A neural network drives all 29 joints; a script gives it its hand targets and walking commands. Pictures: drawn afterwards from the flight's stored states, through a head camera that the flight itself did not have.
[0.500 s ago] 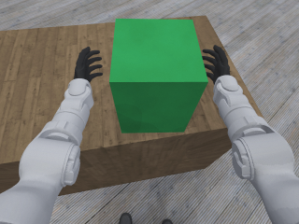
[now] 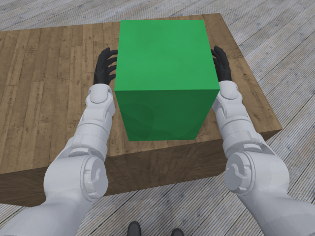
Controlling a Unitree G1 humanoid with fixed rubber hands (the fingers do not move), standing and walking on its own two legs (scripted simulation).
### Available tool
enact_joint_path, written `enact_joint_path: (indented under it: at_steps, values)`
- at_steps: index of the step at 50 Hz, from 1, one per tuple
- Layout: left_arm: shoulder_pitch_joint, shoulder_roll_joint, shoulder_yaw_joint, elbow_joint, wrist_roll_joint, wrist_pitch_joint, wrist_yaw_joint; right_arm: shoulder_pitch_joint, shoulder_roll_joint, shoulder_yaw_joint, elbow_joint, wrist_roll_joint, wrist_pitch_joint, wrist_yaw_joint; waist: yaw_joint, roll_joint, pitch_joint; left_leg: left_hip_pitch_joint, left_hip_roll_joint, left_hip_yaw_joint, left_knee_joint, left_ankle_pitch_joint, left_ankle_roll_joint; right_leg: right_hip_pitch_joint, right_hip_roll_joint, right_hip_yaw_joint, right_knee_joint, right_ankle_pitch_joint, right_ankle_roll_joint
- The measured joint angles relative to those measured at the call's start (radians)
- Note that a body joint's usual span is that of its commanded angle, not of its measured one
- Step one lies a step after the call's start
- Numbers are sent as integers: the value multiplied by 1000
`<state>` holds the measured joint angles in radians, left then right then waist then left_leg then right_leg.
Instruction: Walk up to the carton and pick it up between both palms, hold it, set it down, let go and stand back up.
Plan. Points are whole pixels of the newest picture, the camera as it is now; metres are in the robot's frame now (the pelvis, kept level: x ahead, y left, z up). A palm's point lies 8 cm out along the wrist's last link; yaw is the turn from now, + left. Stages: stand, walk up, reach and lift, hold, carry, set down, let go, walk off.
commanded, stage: reach and lift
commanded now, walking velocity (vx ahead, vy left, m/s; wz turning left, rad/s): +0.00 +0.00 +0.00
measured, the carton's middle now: (162, 87) +0.49 +0.00 +0.04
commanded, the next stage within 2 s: none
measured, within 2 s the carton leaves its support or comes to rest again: leaves its support in 1.72 s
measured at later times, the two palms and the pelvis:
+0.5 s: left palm (105, 83) +0.46 +0.14 +0.08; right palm (223, 85) +0.46 -0.15 +0.08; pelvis +0.04 -0.02 +0.01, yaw +3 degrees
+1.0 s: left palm (105, 83) +0.46 +0.14 +0.08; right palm (223, 85) +0.46 -0.15 +0.08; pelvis +0.04 -0.01 +0.01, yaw +3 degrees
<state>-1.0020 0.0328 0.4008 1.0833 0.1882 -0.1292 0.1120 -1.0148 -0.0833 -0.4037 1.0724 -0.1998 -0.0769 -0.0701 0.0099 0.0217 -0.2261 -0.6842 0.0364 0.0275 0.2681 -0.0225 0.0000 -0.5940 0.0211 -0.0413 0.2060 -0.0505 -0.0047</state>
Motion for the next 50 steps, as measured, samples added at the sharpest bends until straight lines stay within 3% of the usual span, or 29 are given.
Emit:
enact_joint_path:
  at_steps: [4, 8, 27, 50]
  values:
    - [52, -62, 140, -97, 162, 18, -26, 58, 114, -193, -137, -245, 14, 55, -42, 14, 32, 84, -11, -26, -62, 20, -4, 97, -5, -27, -67, 13, -5]
    - [94, -88, 180, -133, 228, 35, -70, 135, 180, -245, -232, -322, 7, 70, -50, 7, 71, 181, -15, -34, -95, 15, -6, 191, -9, -36, -87, -2, -6]
    - [166, -103, 184, -185, 217, 37, -119, 241, 212, -167, -282, -265, -44, 20, -39, -9, 142, 332, -12, -37, -121, -16, -17, 322, -6, -38, -69, -55, -13]
    - [170, -120, 174, -231, 236, 61, -116, 242, 210, -180, -296, -270, -48, 35, -47, -16, 145, 329, -18, -41, -137, -3, -15, 325, -10, -42, -95, -41, -12]
